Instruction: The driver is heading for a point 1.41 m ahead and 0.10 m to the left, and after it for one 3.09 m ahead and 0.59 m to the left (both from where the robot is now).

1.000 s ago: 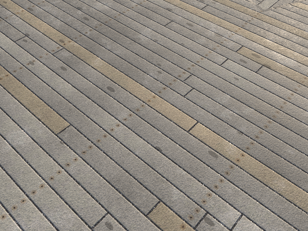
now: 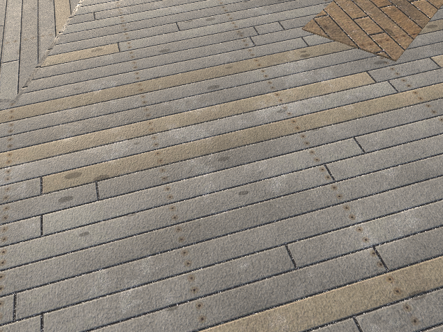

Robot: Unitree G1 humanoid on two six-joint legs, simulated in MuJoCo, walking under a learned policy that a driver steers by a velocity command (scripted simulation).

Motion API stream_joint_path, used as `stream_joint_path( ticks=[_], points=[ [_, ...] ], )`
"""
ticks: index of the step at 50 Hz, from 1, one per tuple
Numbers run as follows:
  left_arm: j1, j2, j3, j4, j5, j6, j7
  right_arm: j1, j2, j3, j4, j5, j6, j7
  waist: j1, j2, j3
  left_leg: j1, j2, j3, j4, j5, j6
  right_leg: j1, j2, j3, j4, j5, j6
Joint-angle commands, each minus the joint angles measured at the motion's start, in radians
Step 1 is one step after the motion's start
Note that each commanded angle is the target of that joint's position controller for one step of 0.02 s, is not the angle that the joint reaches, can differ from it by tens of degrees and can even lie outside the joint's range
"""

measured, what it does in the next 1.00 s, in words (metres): walks ahead: right foot, then left foot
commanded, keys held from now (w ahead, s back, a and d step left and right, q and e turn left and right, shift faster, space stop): w+e+shift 0.08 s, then w+shift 0.50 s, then w+q+shift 0.42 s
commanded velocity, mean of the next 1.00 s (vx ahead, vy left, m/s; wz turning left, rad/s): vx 0.91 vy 0.00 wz -0.09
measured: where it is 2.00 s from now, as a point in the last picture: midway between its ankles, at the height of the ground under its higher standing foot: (230, 109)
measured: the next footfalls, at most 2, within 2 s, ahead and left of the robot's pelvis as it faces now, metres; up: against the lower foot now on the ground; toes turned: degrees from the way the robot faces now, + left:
right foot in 0.08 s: +0.01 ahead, -0.11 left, +0.00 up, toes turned -9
left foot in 0.46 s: +0.47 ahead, -0.02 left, +0.00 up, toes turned -13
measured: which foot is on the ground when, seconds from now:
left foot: down 0.00-0.06, up 0.08-0.44, down 0.46-0.92, up 0.94-1.00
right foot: up 0.00-0.06, down 0.08-0.46, up 0.48-0.88, down 0.90-1.00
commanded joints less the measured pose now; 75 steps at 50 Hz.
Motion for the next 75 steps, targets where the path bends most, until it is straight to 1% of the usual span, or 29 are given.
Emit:
stream_joint_path(
  ticks=[1,3,5,6,8,10,19,23,24,25,26,28,31,37,42,44,45,46,47,50,54,62,66,67,68,69,70,72,75],
  points=[
    [0.037,0.088,0.025,-0.054,0.036,0.015,-0.064,-0.106,-0.156,-0.039,-0.074,-0.067,0.006,0.028,0.055,0.154,-0.061,-0.072,0.199,-0.053,-0.178,-0.484,0.073,0.244,0.075,-0.142,-0.177,-0.035,-0.057],
    [0.244,0.070,0.027,0.056,0.022,0.004,-0.053,-0.155,-0.098,-0.021,-0.083,-0.065,0.029,0.028,0.151,-0.092,0.023,-0.255,0.093,0.101,0.233,-0.531,0.019,0.440,0.139,-0.125,-0.364,-0.022,-0.087],
    [0.248,0.148,0.005,-0.006,0.017,-0.033,-0.030,-0.250,0.117,0.060,-0.170,-0.070,0.037,0.036,0.143,-0.295,0.135,-0.833,-0.041,-0.042,0.895,-0.470,-0.004,0.428,-0.167,0.606,-0.499,-0.365,-0.212],
    [0.200,0.227,0.038,-0.035,0.036,-0.038,0.000,-0.336,0.060,0.057,-0.268,-0.070,0.007,0.047,0.141,-0.281,0.124,-0.928,-0.006,-0.150,0.866,-0.330,-0.017,0.425,-0.276,0.887,-0.780,-0.482,-0.303],
    [0.160,0.190,0.033,-0.028,0.051,-0.063,0.028,-0.269,-0.088,0.023,-0.197,-0.070,-0.031,0.064,0.092,-0.111,0.138,-0.822,0.047,-0.155,0.779,-0.098,-0.036,0.403,-0.231,0.698,-0.759,-0.372,-0.287],
    [0.168,0.139,0.012,-0.002,0.037,-0.094,0.024,-0.185,-0.113,0.014,-0.138,-0.064,-0.016,0.080,0.066,-0.105,0.127,-0.660,0.044,-0.129,0.676,-0.015,-0.050,0.352,-0.129,0.507,-0.778,-0.194,-0.244],
    [0.265,0.122,0.007,0.149,0.015,-0.141,0.020,-0.362,-0.024,0.053,-0.164,-0.026,-0.003,0.102,0.096,-0.118,0.163,-0.406,-0.041,-0.028,0.255,0.115,0.070,0.514,-0.106,0.237,-0.812,0.500,-0.190],
    [0.191,0.196,0.027,0.183,0.039,-0.134,0.032,0.133,-0.101,0.010,-0.030,-0.020,-0.004,0.044,-0.166,-0.140,-0.112,0.219,-0.166,0.006,0.232,-0.081,0.155,0.450,-0.087,0.132,-0.239,1.273,-0.132],
    [0.175,0.138,0.011,0.170,0.049,-0.136,0.034,0.347,-0.172,-0.012,0.023,-0.039,-0.007,0.022,-0.247,-0.054,-0.229,0.513,-0.007,-0.181,0.254,-0.312,0.169,0.211,-0.032,0.120,0.121,0.987,-0.122],
    [0.269,-0.028,-0.027,0.124,0.008,-0.147,0.011,0.361,-0.277,-0.035,0.037,-0.072,-0.020,0.025,-0.136,0.326,-0.326,0.678,0.260,-0.790,0.013,-0.803,0.273,-0.134,0.191,0.164,0.506,0.081,-0.084],
    [0.181,0.043,-0.022,0.124,0.020,-0.156,0.011,0.252,-0.190,-0.016,0.029,-0.050,-0.022,0.043,-0.120,0.237,-0.238,0.578,0.261,-1.043,-0.172,-0.817,0.259,-0.244,0.192,0.255,0.573,0.024,-0.117],
    [0.022,0.081,-0.020,0.109,0.040,-0.158,0.005,0.191,-0.087,0.001,0.051,-0.037,-0.036,0.051,-0.093,-0.023,-0.010,0.295,0.206,-0.682,-0.120,-0.393,0.242,-0.208,0.073,0.204,0.495,0.157,-0.124],
    [0.028,0.031,-0.037,0.079,0.068,-0.128,-0.019,0.131,-0.033,0.029,0.091,-0.036,-0.052,0.043,0.031,0.056,0.040,0.077,0.126,-0.564,-0.209,-0.431,0.252,-0.168,0.008,0.173,0.382,0.138,-0.074],
    [-0.259,-0.004,-0.080,-0.040,0.053,-0.130,-0.043,0.191,-0.089,0.009,0.111,-0.004,-0.081,0.044,0.009,0.020,0.181,-0.117,0.023,-0.356,-0.347,-0.113,0.261,-0.104,-0.018,0.068,-0.131,0.404,0.033],
    [-0.326,0.047,-0.063,-0.042,0.042,-0.134,-0.028,0.259,-0.144,-0.008,0.131,0.009,-0.081,0.041,-0.026,0.010,0.104,0.113,0.062,-0.358,-0.253,0.296,0.221,0.070,0.052,0.042,-0.323,0.458,0.021],
    [-0.144,0.104,-0.032,0.006,0.043,-0.142,-0.001,0.264,-0.187,-0.017,0.139,-0.004,-0.071,0.039,0.061,0.023,-0.044,0.176,0.038,-0.330,0.055,0.597,0.185,0.298,0.114,0.025,-0.349,0.275,-0.002],
    [0.042,0.143,-0.011,0.052,0.049,-0.146,0.020,0.232,-0.190,-0.020,0.129,-0.005,-0.069,0.041,0.157,0.013,-0.142,0.050,-0.010,-0.315,0.314,0.520,0.164,0.540,0.067,0.049,-0.328,0.235,-0.012],
    [0.263,0.228,0.018,0.071,0.075,-0.147,0.045,0.217,-0.087,0.005,0.097,-0.012,-0.075,0.041,0.232,-0.102,-0.303,-0.121,-0.070,-0.264,0.674,0.192,0.159,0.772,-0.183,0.300,-0.340,-0.146,-0.029],
    [0.218,0.298,0.033,0.064,0.090,-0.140,0.041,0.292,0.031,0.032,0.024,0.046,-0.076,0.044,0.123,-0.421,-0.429,-0.391,-0.167,-0.220,0.964,-0.314,0.143,0.891,-0.413,0.869,-0.600,-0.504,-0.104],
    [0.055,0.068,-0.004,0.071,0.071,-0.137,0.027,0.096,-0.044,0.024,0.054,-0.004,-0.041,0.049,0.094,-0.051,-0.046,-0.485,-0.005,-0.210,0.956,-0.126,0.148,0.532,-0.273,0.465,-0.604,-0.049,-0.076],
    [0.074,0.013,-0.017,0.148,0.034,-0.168,0.020,0.023,0.011,0.035,-0.006,-0.030,0.021,0.089,0.017,-0.111,0.047,-0.498,0.054,-0.188,0.912,-0.097,0.115,0.380,-0.219,0.197,-0.683,0.165,-0.055],
    [0.109,0.100,-0.004,0.197,0.033,-0.192,0.027,-0.239,-0.001,0.072,-0.121,-0.025,0.027,0.132,-0.015,-0.065,0.175,-0.344,-0.023,0.029,0.438,0.178,0.180,0.364,-0.130,-0.230,-0.745,0.851,0.003],
    [0.111,0.212,0.026,0.176,0.043,-0.129,0.057,0.048,-0.106,0.034,-0.028,-0.021,0.015,0.105,-0.189,-0.124,-0.031,0.019,-0.174,0.078,0.387,0.017,0.251,0.503,-0.183,-0.226,-0.269,1.514,-0.003],
    [0.079,0.223,0.031,0.138,0.037,-0.117,0.055,0.255,-0.146,0.003,0.049,-0.007,0.013,0.088,-0.264,-0.086,-0.158,0.284,-0.226,0.035,0.361,-0.041,0.280,0.393,-0.174,-0.205,0.042,1.501,-0.018],
    [0.103,0.178,0.023,0.143,0.048,-0.117,0.037,0.280,-0.181,-0.019,0.067,-0.014,0.012,0.062,-0.231,0.009,-0.121,0.448,-0.154,-0.123,0.262,-0.098,0.314,0.151,-0.076,-0.191,0.380,0.703,0.008],
    [0.165,0.030,-0.013,0.074,0.059,-0.123,0.021,0.155,-0.296,-0.038,0.033,-0.029,0.031,0.047,-0.063,0.225,-0.111,0.615,0.078,-0.605,0.205,-0.089,0.440,-0.263,0.100,-0.126,0.778,-0.130,0.063],
    [0.050,0.098,-0.010,-0.012,0.044,-0.152,0.023,0.209,-0.324,-0.055,0.003,-0.032,0.042,0.043,-0.138,0.119,-0.246,0.695,0.164,-0.933,-0.026,-0.271,0.536,-0.417,0.112,0.105,0.822,-0.069,0.060],
    [-0.038,0.107,-0.023,-0.022,0.046,-0.180,0.027,0.180,-0.241,-0.042,0.039,-0.021,0.025,0.027,-0.064,-0.080,0.005,0.429,0.141,-0.856,-0.149,-0.226,0.445,-0.422,0.012,0.142,0.601,0.054,0.041],
    [0.016,0.080,-0.031,-0.002,0.083,-0.126,0.029,0.103,-0.158,-0.008,0.033,-0.007,-0.020,0.023,0.056,-0.094,0.059,0.103,0.020,-0.628,-0.143,0.026,0.411,-0.215,-0.042,0.139,0.415,0.002,0.082]
  ],
)
Over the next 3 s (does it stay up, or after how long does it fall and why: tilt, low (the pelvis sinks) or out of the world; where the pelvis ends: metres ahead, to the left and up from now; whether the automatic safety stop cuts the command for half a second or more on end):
stays up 1.56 -0.03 -0.01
